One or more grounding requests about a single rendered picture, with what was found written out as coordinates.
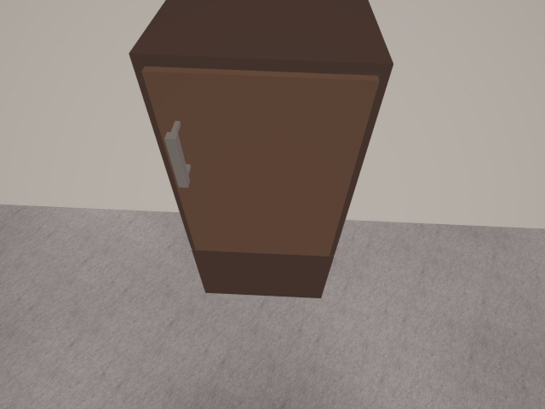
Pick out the handle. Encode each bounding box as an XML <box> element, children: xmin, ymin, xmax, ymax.
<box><xmin>164</xmin><ymin>121</ymin><xmax>191</xmax><ymax>187</ymax></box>

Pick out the cupboard door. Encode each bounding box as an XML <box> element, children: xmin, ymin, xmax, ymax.
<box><xmin>141</xmin><ymin>66</ymin><xmax>380</xmax><ymax>256</ymax></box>

